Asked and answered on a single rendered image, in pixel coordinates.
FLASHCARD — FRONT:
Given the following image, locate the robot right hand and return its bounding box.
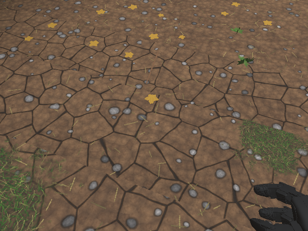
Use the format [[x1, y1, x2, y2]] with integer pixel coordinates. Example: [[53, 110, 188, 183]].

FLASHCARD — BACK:
[[250, 182, 308, 231]]

